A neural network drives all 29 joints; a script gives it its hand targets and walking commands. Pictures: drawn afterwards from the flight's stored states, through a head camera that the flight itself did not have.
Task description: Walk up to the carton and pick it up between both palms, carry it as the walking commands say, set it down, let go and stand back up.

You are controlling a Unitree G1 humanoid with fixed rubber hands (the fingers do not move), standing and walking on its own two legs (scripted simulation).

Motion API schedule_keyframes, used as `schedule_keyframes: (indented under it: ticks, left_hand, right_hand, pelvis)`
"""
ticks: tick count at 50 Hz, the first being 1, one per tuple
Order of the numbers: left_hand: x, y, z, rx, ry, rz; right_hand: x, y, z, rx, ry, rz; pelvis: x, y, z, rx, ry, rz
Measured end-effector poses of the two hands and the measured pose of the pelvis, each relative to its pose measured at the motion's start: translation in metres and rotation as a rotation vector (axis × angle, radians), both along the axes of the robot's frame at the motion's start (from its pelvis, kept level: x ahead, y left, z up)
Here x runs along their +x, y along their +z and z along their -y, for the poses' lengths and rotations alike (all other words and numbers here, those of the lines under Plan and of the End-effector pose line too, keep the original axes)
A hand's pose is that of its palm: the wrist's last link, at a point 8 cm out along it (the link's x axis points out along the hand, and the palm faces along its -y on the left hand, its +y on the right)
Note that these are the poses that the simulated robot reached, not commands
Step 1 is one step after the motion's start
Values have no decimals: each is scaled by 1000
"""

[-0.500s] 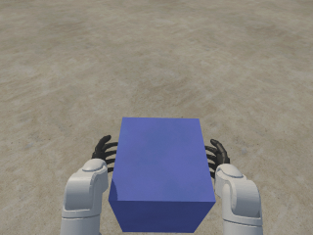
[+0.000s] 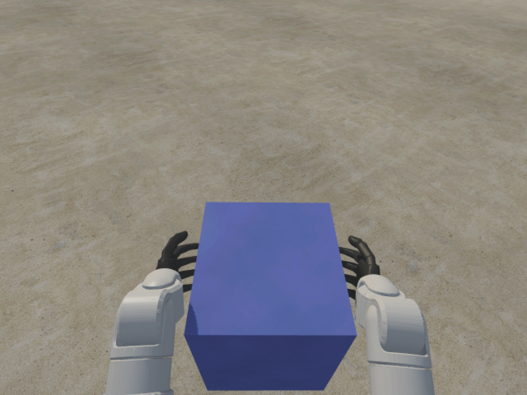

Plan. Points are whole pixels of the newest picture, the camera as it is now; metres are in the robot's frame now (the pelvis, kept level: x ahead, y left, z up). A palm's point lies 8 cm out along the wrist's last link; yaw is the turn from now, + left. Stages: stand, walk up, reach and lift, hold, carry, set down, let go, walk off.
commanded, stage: carry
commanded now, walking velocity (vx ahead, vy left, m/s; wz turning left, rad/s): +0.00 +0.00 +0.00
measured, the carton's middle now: (266, 299) +0.29 +0.00 -0.01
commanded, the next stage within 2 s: hold in 1.24 s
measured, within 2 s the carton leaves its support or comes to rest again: neither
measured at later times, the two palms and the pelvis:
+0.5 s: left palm (156, 311) +0.23 +0.15 +0.06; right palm (366, 316) +0.23 -0.13 +0.06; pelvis -0.05 +0.01 +0.00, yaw +0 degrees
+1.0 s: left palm (162, 313) +0.23 +0.15 +0.06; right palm (371, 321) +0.23 -0.14 +0.06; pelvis -0.05 +0.00 +0.00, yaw +0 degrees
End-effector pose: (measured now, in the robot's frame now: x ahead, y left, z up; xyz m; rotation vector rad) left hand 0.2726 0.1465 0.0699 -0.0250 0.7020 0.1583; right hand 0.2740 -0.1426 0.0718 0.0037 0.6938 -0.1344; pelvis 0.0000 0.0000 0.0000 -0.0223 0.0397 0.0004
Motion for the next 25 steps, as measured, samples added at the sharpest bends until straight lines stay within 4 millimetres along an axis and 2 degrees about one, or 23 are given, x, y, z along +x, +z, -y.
schedule_keyframes:
  ticks: [10, 25]
  left_hand:
    - [-25, 1, -4, 3, -11, 18]
    - [-44, -7, -8, 13, 0, 11]
  right_hand:
    - [-28, 1, -4, 0, -8, 18]
    - [-43, -9, -8, -1, 9, 11]
  pelvis:
    - [-25, -1, -6, 6, 2, 20]
    - [-47, -2, -8, 16, 3, 19]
